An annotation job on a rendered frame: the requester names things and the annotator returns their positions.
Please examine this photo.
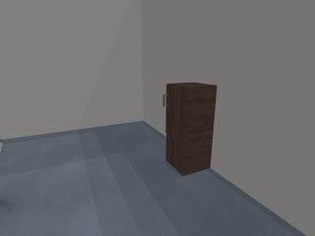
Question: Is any cupboard door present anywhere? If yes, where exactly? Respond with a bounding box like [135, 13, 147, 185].
[165, 86, 185, 144]

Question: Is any handle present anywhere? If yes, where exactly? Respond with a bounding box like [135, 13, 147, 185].
[162, 94, 168, 107]

